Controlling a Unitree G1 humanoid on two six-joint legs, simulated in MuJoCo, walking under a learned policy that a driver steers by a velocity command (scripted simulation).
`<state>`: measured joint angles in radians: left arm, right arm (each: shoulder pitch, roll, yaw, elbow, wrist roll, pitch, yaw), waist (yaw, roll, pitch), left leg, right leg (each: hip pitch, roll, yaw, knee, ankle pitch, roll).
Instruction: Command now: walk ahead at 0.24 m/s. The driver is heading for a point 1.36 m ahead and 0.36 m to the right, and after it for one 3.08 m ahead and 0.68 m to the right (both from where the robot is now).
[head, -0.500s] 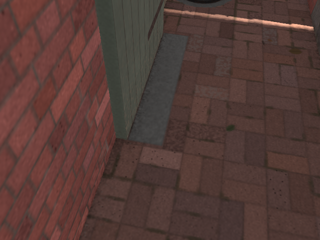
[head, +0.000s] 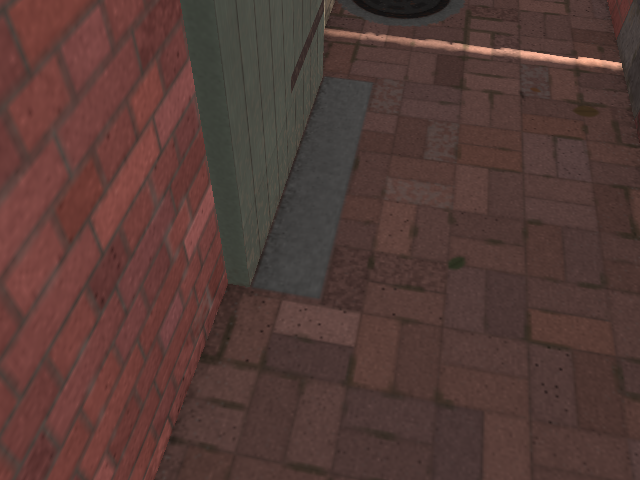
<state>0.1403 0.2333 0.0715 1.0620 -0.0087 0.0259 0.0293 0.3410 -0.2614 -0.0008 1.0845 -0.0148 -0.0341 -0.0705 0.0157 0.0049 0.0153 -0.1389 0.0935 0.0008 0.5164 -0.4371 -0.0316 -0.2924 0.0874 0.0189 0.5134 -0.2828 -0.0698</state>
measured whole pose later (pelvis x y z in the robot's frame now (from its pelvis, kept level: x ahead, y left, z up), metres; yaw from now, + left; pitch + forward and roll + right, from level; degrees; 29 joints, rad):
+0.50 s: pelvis +0.18 -0.08 -0.02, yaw +0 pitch +2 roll -1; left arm 0.15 0.25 0.07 0.90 -0.01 -0.09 -0.04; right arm 0.44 -0.28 -0.05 1.02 0.03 -0.11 -0.03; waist 0.00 0.01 0.01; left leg -0.31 0.11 -0.10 1.26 -0.46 -0.03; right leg -0.44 0.05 -0.05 0.70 -0.30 -0.06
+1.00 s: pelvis +0.45 -0.09 -0.01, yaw +0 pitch +0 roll +0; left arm 0.36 0.30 0.03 0.99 -0.02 -0.07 0.00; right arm 0.09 -0.28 -0.04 0.85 -0.02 -0.12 0.02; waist 0.05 -0.02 0.07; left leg -0.41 -0.01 0.08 0.54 -0.13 0.07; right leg -0.13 0.11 0.09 0.98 -0.45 -0.08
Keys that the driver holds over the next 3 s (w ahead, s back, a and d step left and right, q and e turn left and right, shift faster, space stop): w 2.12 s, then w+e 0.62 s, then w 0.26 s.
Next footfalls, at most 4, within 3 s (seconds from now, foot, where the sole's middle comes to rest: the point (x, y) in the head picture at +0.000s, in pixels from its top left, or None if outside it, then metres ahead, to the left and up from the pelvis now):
0.42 right None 0.26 -0.17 -0.77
0.92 left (332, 442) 0.58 0.01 -0.77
1.44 right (461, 330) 0.87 -0.30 -0.77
2.02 left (381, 241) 1.15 -0.12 -0.77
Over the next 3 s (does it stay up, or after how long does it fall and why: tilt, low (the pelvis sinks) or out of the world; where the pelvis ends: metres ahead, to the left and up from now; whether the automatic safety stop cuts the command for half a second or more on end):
stays up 1.55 -0.40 0.00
